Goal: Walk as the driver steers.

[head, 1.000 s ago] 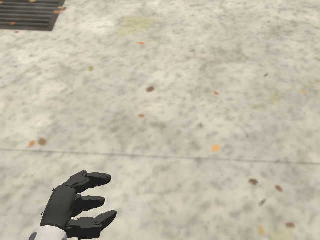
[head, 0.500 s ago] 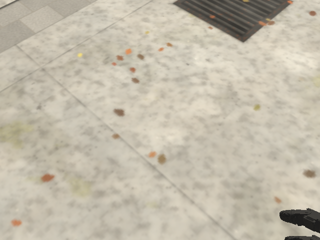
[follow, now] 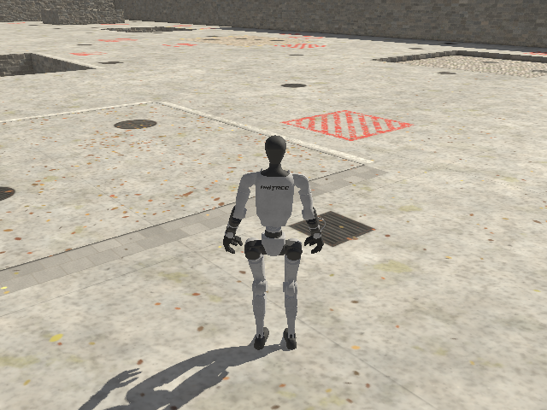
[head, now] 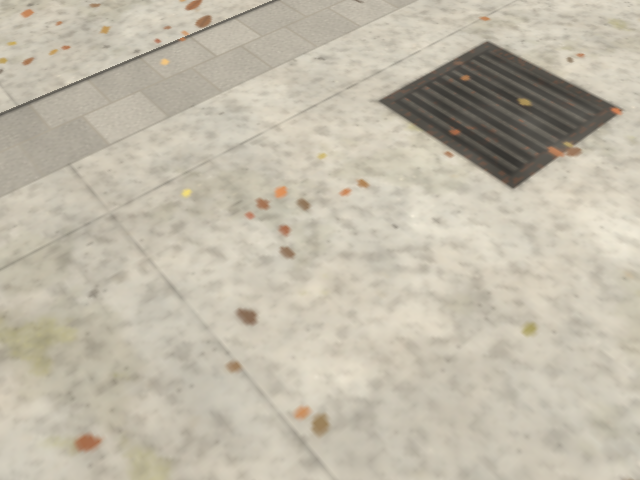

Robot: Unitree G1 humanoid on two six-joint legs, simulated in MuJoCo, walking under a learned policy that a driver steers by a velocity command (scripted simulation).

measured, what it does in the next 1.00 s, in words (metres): walks ahead, turning right: left foot, then right foot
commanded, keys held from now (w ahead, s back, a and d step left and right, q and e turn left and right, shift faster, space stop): e+shift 0.02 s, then w+e+shift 0.34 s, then w+shift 0.28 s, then shift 0.36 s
